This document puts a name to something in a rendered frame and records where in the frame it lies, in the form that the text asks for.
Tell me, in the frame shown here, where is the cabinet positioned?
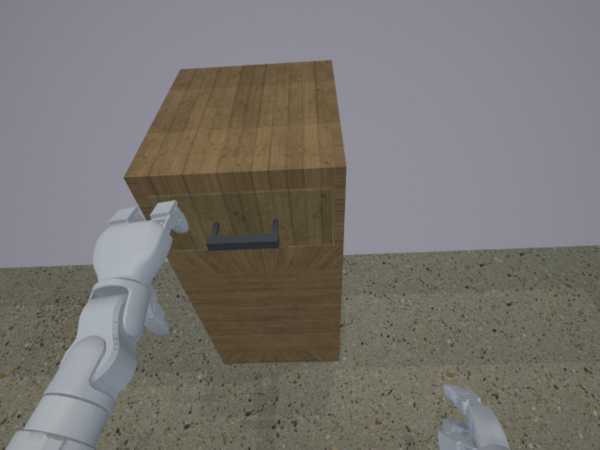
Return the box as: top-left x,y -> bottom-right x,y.
124,60 -> 347,364

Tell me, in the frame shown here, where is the robot left forearm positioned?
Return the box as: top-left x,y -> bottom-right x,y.
6,277 -> 150,450

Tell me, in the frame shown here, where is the right robot hand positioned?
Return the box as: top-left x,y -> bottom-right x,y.
438,383 -> 510,450

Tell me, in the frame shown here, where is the left robot hand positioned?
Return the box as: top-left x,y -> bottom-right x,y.
93,200 -> 189,336

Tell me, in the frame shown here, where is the drawer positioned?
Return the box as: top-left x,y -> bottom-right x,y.
147,187 -> 332,250

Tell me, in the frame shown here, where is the handle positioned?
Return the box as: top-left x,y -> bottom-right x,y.
206,219 -> 279,251

